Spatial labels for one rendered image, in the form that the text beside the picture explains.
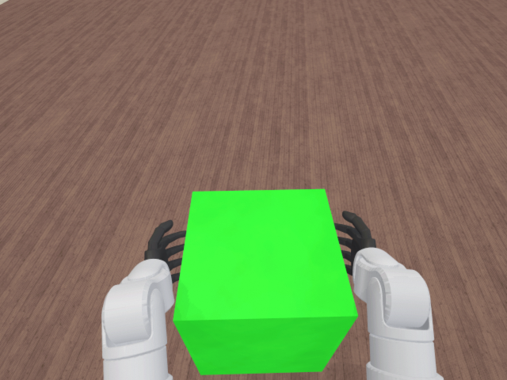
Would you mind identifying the robot right hand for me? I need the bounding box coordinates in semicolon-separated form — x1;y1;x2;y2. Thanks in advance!
334;211;376;276

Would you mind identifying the left robot forearm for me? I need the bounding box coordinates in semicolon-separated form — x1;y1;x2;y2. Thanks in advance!
101;259;174;380

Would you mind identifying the carton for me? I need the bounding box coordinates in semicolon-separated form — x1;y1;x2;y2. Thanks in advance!
173;189;358;375

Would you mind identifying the robot left hand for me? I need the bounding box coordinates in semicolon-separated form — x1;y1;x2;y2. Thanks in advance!
144;220;186;283

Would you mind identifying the right robot forearm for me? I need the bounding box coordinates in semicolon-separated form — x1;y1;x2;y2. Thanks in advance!
353;248;444;380

